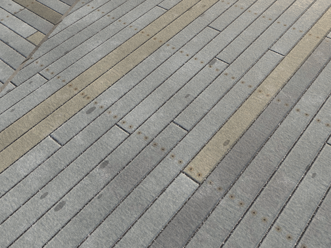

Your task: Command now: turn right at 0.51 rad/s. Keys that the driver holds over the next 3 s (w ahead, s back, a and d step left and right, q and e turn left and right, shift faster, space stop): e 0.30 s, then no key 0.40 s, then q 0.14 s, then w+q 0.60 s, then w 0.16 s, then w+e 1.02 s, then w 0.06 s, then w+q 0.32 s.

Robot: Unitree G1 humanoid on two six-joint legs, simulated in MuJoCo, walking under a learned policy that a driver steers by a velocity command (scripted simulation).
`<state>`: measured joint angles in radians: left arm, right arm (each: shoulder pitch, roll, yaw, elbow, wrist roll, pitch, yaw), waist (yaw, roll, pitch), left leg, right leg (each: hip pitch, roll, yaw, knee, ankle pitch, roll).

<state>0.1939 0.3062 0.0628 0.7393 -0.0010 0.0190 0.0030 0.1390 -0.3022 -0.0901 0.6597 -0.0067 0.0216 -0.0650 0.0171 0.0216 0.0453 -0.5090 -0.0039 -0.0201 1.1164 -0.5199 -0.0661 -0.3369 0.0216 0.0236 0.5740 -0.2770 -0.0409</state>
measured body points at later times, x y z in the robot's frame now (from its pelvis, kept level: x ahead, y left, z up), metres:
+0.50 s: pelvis +0.00 +0.04 +0.01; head +0.03 +0.05 +0.46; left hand +0.21 +0.29 -0.11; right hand +0.06 -0.26 -0.08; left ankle +0.03 +0.15 -0.73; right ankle -0.07 -0.10 -0.67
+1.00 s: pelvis +0.00 +0.02 +0.00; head +0.02 +0.02 +0.45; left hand +0.16 +0.27 -0.11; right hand +0.06 -0.29 -0.10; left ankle +0.02 +0.14 -0.68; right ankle -0.06 -0.09 -0.73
